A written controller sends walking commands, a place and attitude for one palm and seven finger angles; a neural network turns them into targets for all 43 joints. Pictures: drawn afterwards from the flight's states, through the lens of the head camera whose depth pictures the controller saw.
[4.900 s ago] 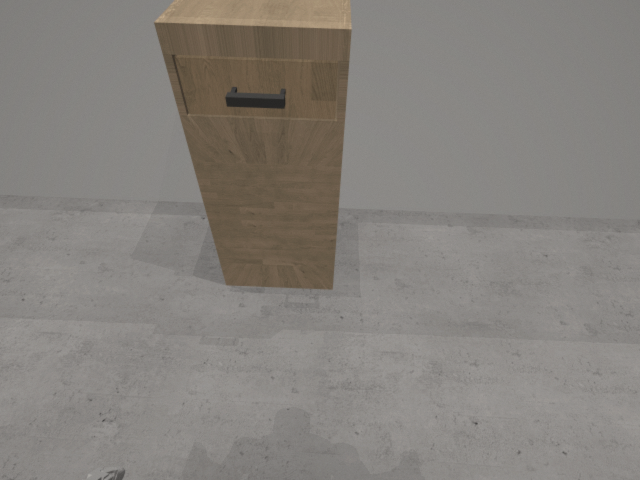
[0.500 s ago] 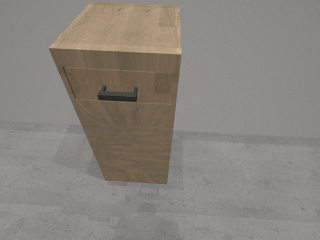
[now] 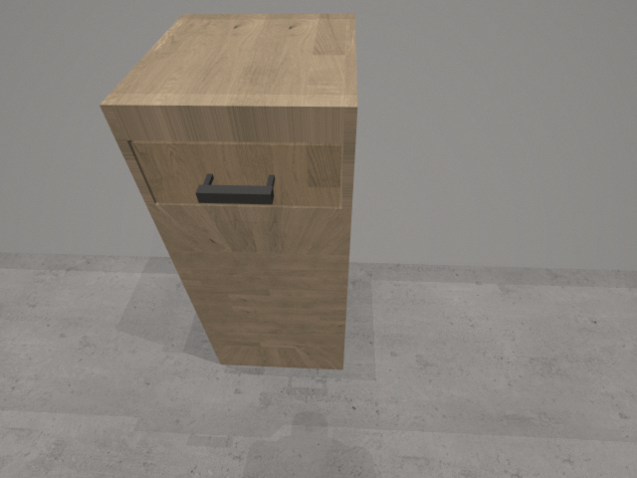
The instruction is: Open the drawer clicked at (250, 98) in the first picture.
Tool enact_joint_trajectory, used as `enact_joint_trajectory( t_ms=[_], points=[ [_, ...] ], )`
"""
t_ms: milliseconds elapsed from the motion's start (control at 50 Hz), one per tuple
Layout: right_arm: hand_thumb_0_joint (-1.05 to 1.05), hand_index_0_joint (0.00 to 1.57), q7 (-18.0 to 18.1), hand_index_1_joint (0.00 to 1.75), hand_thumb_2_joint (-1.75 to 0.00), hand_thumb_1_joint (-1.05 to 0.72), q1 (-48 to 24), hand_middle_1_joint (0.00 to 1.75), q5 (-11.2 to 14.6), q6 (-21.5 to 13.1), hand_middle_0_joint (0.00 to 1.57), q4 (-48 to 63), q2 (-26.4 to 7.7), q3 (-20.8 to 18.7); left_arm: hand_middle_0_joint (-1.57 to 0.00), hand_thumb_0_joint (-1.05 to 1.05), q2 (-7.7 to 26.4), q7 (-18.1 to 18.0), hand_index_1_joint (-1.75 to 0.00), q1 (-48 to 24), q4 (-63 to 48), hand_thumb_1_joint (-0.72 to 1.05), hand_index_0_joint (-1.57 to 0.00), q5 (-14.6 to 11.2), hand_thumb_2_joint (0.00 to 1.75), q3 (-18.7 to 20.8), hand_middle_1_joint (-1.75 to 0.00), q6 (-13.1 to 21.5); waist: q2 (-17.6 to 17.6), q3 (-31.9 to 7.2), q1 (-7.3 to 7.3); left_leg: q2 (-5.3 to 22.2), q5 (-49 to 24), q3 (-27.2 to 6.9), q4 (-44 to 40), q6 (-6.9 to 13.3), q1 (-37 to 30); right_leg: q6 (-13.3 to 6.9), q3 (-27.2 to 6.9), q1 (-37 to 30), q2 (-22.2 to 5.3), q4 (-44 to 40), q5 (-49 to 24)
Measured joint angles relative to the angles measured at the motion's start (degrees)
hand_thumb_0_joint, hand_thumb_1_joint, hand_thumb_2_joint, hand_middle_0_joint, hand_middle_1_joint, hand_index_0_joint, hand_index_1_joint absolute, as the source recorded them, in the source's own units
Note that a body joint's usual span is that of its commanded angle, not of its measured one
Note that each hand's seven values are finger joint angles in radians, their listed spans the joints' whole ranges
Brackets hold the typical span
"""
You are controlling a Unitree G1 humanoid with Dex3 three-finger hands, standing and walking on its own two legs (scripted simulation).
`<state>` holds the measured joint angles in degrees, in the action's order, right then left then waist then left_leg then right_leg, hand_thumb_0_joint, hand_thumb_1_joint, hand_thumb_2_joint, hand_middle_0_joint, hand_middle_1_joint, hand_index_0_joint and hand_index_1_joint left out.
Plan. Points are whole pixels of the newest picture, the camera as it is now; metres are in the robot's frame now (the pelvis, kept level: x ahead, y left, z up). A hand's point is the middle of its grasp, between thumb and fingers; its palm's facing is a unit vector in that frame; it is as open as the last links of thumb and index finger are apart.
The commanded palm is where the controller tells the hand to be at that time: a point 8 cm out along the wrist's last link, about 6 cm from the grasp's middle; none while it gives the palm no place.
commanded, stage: look again from close up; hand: left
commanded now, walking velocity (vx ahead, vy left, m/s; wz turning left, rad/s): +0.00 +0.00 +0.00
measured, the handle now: (237, 187) +0.58 +0.19 +0.04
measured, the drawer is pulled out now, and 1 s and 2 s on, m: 0.00 0.00 0.00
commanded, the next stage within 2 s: shuffle to correct the standing spot in 0.14 s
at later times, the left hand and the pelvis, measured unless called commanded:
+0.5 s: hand out of the picture +0.00 +0.15 -0.18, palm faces +0.06 -0.98 -0.16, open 7.4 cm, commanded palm none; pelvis +0.03 -0.02 -0.01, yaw +0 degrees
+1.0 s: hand out of the picture +0.07 +0.16 -0.17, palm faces +0.07 -0.97 -0.25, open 7.4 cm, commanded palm none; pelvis +0.05 -0.02 -0.01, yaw +0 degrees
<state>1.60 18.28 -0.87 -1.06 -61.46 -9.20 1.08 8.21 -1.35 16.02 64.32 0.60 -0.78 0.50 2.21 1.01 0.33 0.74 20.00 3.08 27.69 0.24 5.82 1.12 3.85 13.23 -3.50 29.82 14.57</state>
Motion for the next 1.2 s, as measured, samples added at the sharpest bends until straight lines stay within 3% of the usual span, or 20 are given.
enact_joint_trajectory(
  t_ms=[300,540,640,740,800,920,980,1060,1120,1200],
  points=[
    [0.0,0.19,0.2,0.3,-0.89,-0.91,0.6,0.3,0.0,0.0,0.2,-2.9,1.3,0.0,-0.2,0.01,-0.5,0.0,-0.3,-0.1,0.5,0.91,-0.2,0.1,0.9,0.6,-0.3,0.1,-0.5,1.4,-0.05,0.7,-0.5,-0.2,-1.4,-0.9,-0.6,-0.9,0.3,-0.2,0.7,-0.3,0.2],
    [0.0,0.19,-0.2,0.3,-0.89,-0.91,3.2,0.3,-0.5,-0.5,0.2,-2.5,1.4,-0.8,-0.2,0.01,-1.1,1.3,-0.3,3.1,-0.1,0.9,-0.2,0.7,0.9,2.3,-0.3,0.8,-1.1,0.8,0.04,2.0,6.3,-1.4,7.1,-0.6,2.5,-1.5,1.4,2.1,1.4,6.9,6.7],
    [0.0,0.19,0.8,0.3,-0.89,-0.91,2.7,0.3,-0.3,-1.7,0.2,-2.9,1.8,-0.8,-0.2,0.01,-1.3,0.7,-0.3,3.2,0.8,0.9,-0.2,0.6,0.9,2.7,-0.3,0.1,-1.8,1.3,0.34,1.7,7.9,-0.7,7.2,-1.3,0.4,-1.9,1.2,2.1,0.9,10.5,8.7],
    [0.0,0.19,1.6,0.3,-0.89,-0.91,0.9,0.3,0.5,-0.3,0.2,-3.1,2.7,-0.9,-0.2,0.01,-1.3,-0.2,-0.3,1.4,0.0,0.9,-0.2,0.1,0.9,2.8,-0.3,0.7,-1.9,2.1,0.82,1.5,3.4,0.3,9.9,-0.8,0.6,-1.3,1.0,-1.4,0.6,6.2,8.2],
    [0.01,0.19,1.5,0.3,-0.89,-0.91,-0.6,0.3,0.8,0.5,0.2,-2.1,3.0,-1.4,-0.2,0.01,-0.8,-0.9,-0.3,0.7,-0.9,0.91,-0.2,0.6,0.9,2.4,-0.3,0.7,-2.3,1.6,0.17,1.0,1.3,0.4,9.3,-0.5,2.0,-1.8,1.5,-1.4,0.0,4.9,6.8],
    [0.02,0.2,1.8,0.3,-0.89,-0.93,-2.6,0.3,0.3,0.4,0.2,-1.4,1.1,-2.3,-0.21,0.01,0.2,-1.4,-0.3,-1.1,-2.8,0.92,-0.2,0.2,0.9,2.6,-0.3,-0.9,-1.7,1.8,0.56,1.2,3.0,0.7,1.1,-1.5,-0.4,-1.4,1.9,0.6,0.0,5.9,6.6],
    [0.02,0.2,1.8,0.3,-0.89,-0.93,-3.5,0.3,0.2,0.6,0.2,-0.8,0.5,-2.4,-0.2,0.01,0.6,-1.4,-0.3,-2.0,-3.8,0.92,-0.2,0.2,0.9,2.9,-0.3,-0.9,-1.6,2.4,0.96,1.2,2.6,1.2,1.3,-1.6,0.0,-1.4,1.5,0.6,0.2,4.9,6.7],
    [0.02,0.2,0.0,0.3,-0.89,-0.93,-5.4,0.3,0.7,1.9,0.2,2.7,-0.9,-3.1,-0.2,0.01,1.0,-1.9,-0.3,-2.5,-5.3,0.91,-0.2,0.9,0.9,2.2,-0.3,1.1,-1.3,3.4,-0.11,1.9,4.8,0.3,12.4,-0.1,8.2,-1.7,2.6,0.9,0.7,2.8,4.4],
    [0.01,0.19,-0.3,0.3,-0.89,-0.92,-6.2,0.3,0.6,1.5,0.2,4.9,-1.7,-3.3,-0.2,0.01,1.1,-1.6,-0.3,-1.9,-6.3,0.91,-0.2,0.7,0.9,1.3,-0.3,0.6,-1.6,3.5,-0.58,1.0,-1.6,0.6,7.0,0.4,8.9,-1.5,2.6,0.8,0.6,3.8,4.1],
    [0.01,0.19,-0.6,0.3,-0.89,-0.92,-6.1,0.3,-0.2,1.6,0.2,5.4,-1.8,-2.6,-0.21,0.01,1.1,-1.2,-0.3,-1.4,-5.9,0.91,-0.2,0.5,0.9,1.0,-0.3,-1.4,-1.8,1.7,-0.18,1.0,-1.1,0.7,7.6,0.7,8.4,-0.6,2.6,-0.1,0.6,4.0,3.9]
  ],
)
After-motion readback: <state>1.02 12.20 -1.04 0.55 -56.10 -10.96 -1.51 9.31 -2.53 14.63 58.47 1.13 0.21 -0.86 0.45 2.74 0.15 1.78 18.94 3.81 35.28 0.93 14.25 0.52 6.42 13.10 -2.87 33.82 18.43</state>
